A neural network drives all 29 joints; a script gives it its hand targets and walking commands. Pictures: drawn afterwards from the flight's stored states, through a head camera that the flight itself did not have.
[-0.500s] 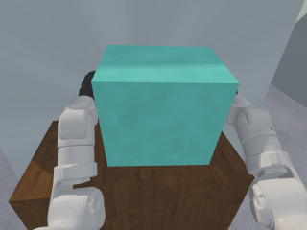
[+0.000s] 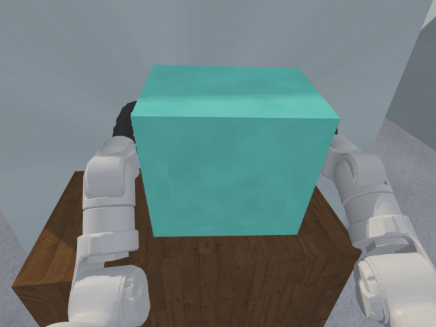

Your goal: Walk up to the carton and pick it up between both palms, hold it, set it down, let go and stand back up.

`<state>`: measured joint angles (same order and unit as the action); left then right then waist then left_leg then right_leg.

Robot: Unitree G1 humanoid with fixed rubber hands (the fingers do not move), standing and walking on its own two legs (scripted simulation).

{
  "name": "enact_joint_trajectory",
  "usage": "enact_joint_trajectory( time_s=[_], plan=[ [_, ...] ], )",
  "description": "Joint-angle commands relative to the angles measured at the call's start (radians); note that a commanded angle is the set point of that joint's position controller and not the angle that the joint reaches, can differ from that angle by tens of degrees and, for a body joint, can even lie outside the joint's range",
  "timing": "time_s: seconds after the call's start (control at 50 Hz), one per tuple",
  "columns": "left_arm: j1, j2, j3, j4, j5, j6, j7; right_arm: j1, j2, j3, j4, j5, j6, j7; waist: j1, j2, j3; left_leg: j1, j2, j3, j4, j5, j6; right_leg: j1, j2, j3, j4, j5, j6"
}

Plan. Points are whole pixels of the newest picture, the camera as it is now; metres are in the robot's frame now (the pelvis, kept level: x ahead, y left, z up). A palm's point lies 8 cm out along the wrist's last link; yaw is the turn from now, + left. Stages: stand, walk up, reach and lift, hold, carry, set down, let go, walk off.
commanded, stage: hold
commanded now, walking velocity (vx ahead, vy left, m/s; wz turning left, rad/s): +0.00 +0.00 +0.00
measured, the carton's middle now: (226, 151) +0.35 +0.00 +0.23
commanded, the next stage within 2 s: none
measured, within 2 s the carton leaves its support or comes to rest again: neither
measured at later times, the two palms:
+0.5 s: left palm (123, 143) +0.35 +0.18 +0.25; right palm (324, 142) +0.36 -0.17 +0.25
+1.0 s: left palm (121, 144) +0.35 +0.18 +0.25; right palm (323, 142) +0.35 -0.17 +0.25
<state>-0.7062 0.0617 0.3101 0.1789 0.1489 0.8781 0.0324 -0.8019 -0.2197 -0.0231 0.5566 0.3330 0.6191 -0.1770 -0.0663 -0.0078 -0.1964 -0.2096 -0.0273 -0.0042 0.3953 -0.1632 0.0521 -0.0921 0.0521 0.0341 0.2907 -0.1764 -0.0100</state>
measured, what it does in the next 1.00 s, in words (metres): stands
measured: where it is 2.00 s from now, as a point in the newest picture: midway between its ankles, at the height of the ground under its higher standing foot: outside the picture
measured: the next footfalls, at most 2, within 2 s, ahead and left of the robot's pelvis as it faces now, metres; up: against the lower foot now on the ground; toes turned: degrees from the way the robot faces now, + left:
none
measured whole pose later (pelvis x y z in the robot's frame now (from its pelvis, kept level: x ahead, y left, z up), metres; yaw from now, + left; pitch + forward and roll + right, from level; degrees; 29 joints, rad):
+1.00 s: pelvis -0.01 +0.00 +0.00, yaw +0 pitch -1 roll -2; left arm -0.72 0.07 0.30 0.19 0.14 0.87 0.04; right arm -0.81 -0.22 -0.04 0.56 0.33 0.62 -0.17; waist -0.06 -0.01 -0.20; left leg -0.23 -0.03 0.00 0.40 -0.15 0.06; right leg -0.11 0.05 0.04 0.29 -0.17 0.00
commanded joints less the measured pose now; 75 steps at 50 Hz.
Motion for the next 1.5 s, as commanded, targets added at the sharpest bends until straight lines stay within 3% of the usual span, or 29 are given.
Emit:
enact_joint_trajectory(
  time_s=[0.0, 0.1, 0.16, 0.18, 0.26, 0.34, 0.44, 0.6, 0.72, 0.76, 0.8, 0.86, 0.96, 1.02, 1.04, 1.1, 1.16, 1.26, 1.34, 1.36, 1.44, 1.48],
  plan=[
    [-0.941, -0.564, -0.554, -0.261, -0.225, -0.093, -0.136, -0.999, 0.690, 0.348, -0.466, 0.199, -0.057, 0.129, -0.003, 0.051, -0.445, 0.306, 0.029, -0.048, -0.004, 0.330, -0.057, -0.013, 0.016, -0.002, -0.027, 0.277, 0.033],
    [-0.932, -0.551, -0.538, -0.228, -0.211, -0.086, -0.147, -0.962, 0.676, 0.316, -0.411, 0.170, -0.047, 0.126, -0.010, 0.044, -0.374, 0.275, 0.031, -0.046, -0.027, 0.246, -0.050, -0.041, 0.004, -0.001, -0.041, 0.222, 0.035],
    [-0.939, -0.562, -0.558, -0.262, -0.221, -0.087, -0.149, -0.970, 0.676, 0.325, -0.451, 0.176, -0.050, 0.121, -0.022, 0.057, -0.409, 0.292, 0.032, -0.052, -0.017, 0.286, -0.059, -0.017, 0.008, -0.003, -0.032, 0.255, 0.032],
    [-0.916, -0.553, -0.542, -0.221, -0.211, -0.080, -0.151, -0.972, 0.667, 0.321, -0.448, 0.173, -0.047, 0.119, -0.019, 0.051, -0.381, 0.283, 0.028, -0.050, -0.016, 0.281, -0.059, -0.019, 0.007, -0.003, -0.038, 0.260, 0.033],
    [-0.916, -0.551, -0.523, -0.183, -0.183, -0.074, -0.156, -0.942, 0.651, 0.292, -0.338, 0.161, -0.038, 0.130, -0.016, 0.080, -0.294, 0.251, 0.038, -0.044, -0.048, 0.204, -0.061, -0.064, 0.004, -0.005, -0.051, 0.153, 0.019],
    [-0.957, -0.563, -0.535, -0.200, -0.200, -0.085, -0.147, -0.991, 0.656, 0.296, -0.355, 0.171, -0.046, 0.144, -0.007, 0.088, -0.341, 0.260, 0.040, -0.048, -0.045, 0.225, -0.064, -0.060, 0.012, -0.009, -0.045, 0.144, 0.014],
    [-0.973, -0.567, -0.553, -0.232, -0.230, -0.098, -0.135, -1.026, 0.690, 0.321, -0.433, 0.177, -0.060, 0.140, 0.004, 0.048, -0.432, 0.282, 0.036, -0.049, -0.020, 0.263, -0.054, -0.039, 0.016, -0.008, -0.033, 0.200, 0.030],
    [-0.933, -0.557, -0.501, -0.140, -0.189, -0.081, -0.152, -0.998, 0.659, 0.285, -0.348, 0.153, -0.052, 0.136, 0.002, 0.042, -0.315, 0.243, 0.037, -0.044, -0.052, 0.177, -0.044, -0.064, 0.004, 0.000, -0.062, 0.115, 0.020],
    [-0.972, -0.586, -0.547, -0.186, -0.229, -0.101, -0.135, -1.051, 0.683, 0.303, -0.424, 0.168, -0.071, 0.137, -0.004, 0.063, -0.417, 0.278, 0.038, -0.048, -0.021, 0.248, -0.053, -0.055, 0.015, -0.008, -0.043, 0.171, 0.021],
    [-0.958, -0.560, -0.526, -0.163, -0.211, -0.097, -0.134, -1.005, 0.661, 0.291, -0.354, 0.155, -0.057, 0.140, -0.005, 0.056, -0.352, 0.277, 0.041, -0.046, -0.033, 0.221, -0.053, -0.079, 0.014, -0.011, -0.051, 0.141, 0.021],
    [-0.946, -0.576, -0.542, -0.203, -0.217, -0.093, -0.139, -0.967, 0.666, 0.292, -0.353, 0.164, -0.053, 0.143, -0.021, 0.066, -0.364, 0.270, 0.046, -0.049, -0.041, 0.230, -0.057, -0.060, 0.013, -0.006, -0.047, 0.153, 0.017],
    [-0.938, -0.560, -0.517, -0.168, -0.202, -0.082, -0.145, -0.996, 0.653, 0.289, -0.361, 0.163, -0.052, 0.144, -0.001, 0.064, -0.343, 0.254, 0.042, -0.047, -0.043, 0.209, -0.054, -0.053, 0.012, -0.005, -0.049, 0.128, 0.017],
    [-0.961, -0.582, -0.545, -0.185, -0.229, -0.094, -0.136, -1.030, 0.665, 0.285, -0.406, 0.155, -0.061, 0.150, -0.008, 0.059, -0.392, 0.265, 0.043, -0.048, -0.035, 0.221, -0.056, -0.062, 0.013, -0.007, -0.054, 0.135, 0.015],
    [-0.986, -0.573, -0.541, -0.199, -0.217, -0.096, -0.132, -1.000, 0.664, 0.284, -0.353, 0.154, -0.057, 0.152, -0.012, 0.079, -0.375, 0.260, 0.046, -0.050, -0.044, 0.203, -0.059, -0.068, 0.013, -0.010, -0.049, 0.111, 0.013],
    [-0.964, -0.568, -0.525, -0.151, -0.201, -0.088, -0.134, -0.999, 0.654, 0.274, -0.327, 0.147, -0.054, 0.154, -0.006, 0.079, -0.340, 0.242, 0.047, -0.048, -0.057, 0.161, -0.055, -0.073, 0.012, -0.006, -0.055, 0.074, 0.010],
    [-0.954, -0.583, -0.534, -0.169, -0.210, -0.091, -0.134, -1.022, 0.659, 0.286, -0.360, 0.153, -0.068, 0.156, 0.003, 0.070, -0.381, 0.253, 0.048, -0.048, -0.048, 0.202, -0.057, -0.059, 0.015, -0.007, -0.050, 0.104, 0.009],
    [-0.966, -0.575, -0.552, -0.211, -0.218, -0.095, -0.130, -1.002, 0.663, 0.305, -0.381, 0.170, -0.063, 0.149, -0.008, 0.078, -0.399, 0.293, 0.044, -0.054, -0.022, 0.288, -0.067, -0.044, 0.021, -0.011, -0.041, 0.179, 0.015],
    [-0.936, -0.563, -0.519, -0.185, -0.207, -0.086, -0.137, -0.997, 0.664, 0.297, -0.379, 0.159, -0.059, 0.148, 0.002, 0.031, -0.368, 0.264, 0.043, -0.047, -0.043, 0.221, -0.048, -0.050, 0.015, -0.007, -0.051, 0.139, 0.020],
    [-0.921, -0.571, -0.543, -0.223, -0.213, -0.077, -0.141, -0.983, 0.658, 0.312, -0.411, 0.179, -0.058, 0.141, -0.012, 0.059, -0.386, 0.291, 0.043, -0.050, -0.021, 0.302, -0.061, -0.028, 0.018, -0.004, -0.040, 0.211, 0.018],
    [-0.916, -0.571, -0.540, -0.225, -0.210, -0.075, -0.141, -1.002, 0.657, 0.326, -0.433, 0.189, -0.058, 0.138, 0.000, 0.060, -0.393, 0.294, 0.038, -0.050, -0.013, 0.318, -0.061, -0.016, 0.019, -0.004, -0.040, 0.229, 0.021],
    [-0.909, -0.546, -0.522, -0.213, -0.199, -0.077, -0.148, -0.967, 0.666, 0.319, -0.402, 0.174, -0.050, 0.131, -0.009, 0.028, -0.362, 0.288, 0.035, -0.048, -0.024, 0.282, -0.051, -0.018, 0.012, -0.004, -0.044, 0.234, 0.030],
    [-0.888, -0.561, -0.539, -0.214, -0.202, -0.072, -0.153, -0.973, 0.666, 0.322, -0.444, 0.178, -0.052, 0.125, -0.015, 0.043, -0.365, 0.282, 0.033, -0.048, -0.020, 0.295, -0.058, -0.002, 0.013, 0.001, -0.041, 0.255, 0.027]
  ],
)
